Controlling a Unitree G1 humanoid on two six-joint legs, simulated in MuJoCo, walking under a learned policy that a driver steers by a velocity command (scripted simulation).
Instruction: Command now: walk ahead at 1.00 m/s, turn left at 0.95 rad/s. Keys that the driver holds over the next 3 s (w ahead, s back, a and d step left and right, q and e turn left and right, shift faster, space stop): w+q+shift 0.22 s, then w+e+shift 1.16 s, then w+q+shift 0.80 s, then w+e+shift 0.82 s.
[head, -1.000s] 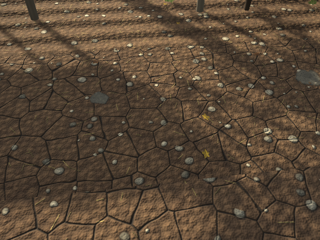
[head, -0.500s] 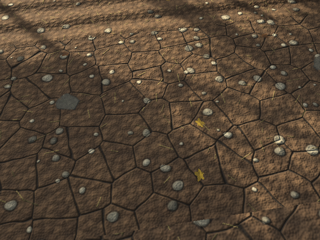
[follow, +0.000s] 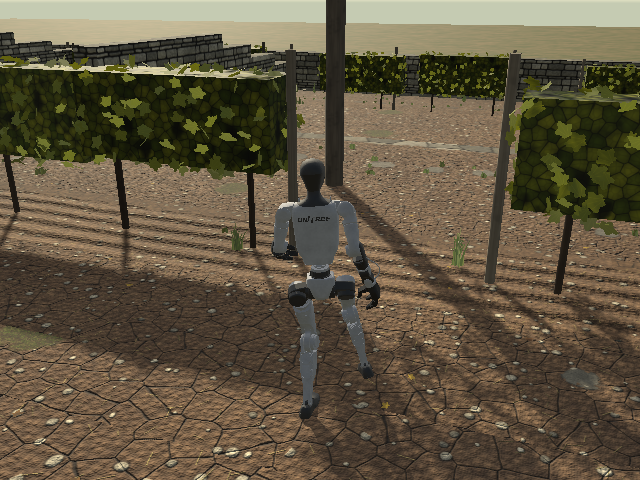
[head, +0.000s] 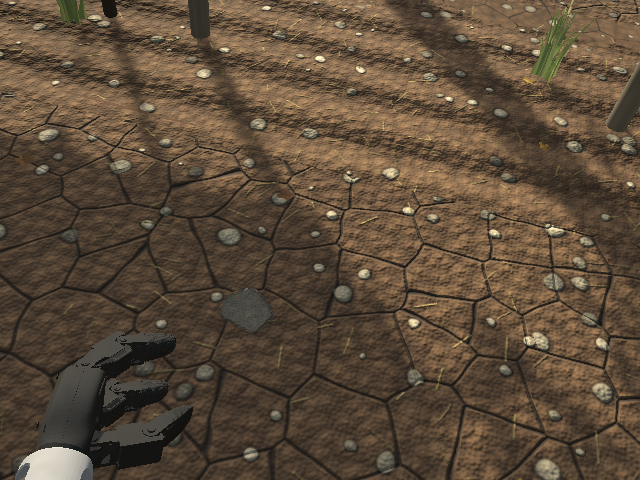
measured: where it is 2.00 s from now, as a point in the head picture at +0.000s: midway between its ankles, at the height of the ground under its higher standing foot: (394, 149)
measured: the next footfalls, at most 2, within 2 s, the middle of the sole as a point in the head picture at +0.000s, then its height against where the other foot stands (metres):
right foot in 0.24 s outside the picture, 0.18 m lower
left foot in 0.62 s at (244, 406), level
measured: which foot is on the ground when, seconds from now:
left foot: down 0.00-0.22, up 0.24-0.60, down 0.62-1.00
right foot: up 0.00-0.22, down 0.24-0.60, up 0.62-1.00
